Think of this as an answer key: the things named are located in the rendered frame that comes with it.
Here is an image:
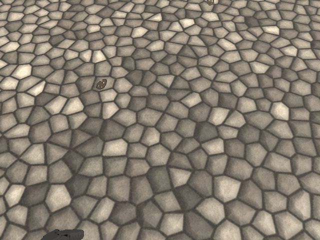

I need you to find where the left robot hand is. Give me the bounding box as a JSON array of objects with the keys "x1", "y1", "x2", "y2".
[{"x1": 41, "y1": 229, "x2": 84, "y2": 240}]

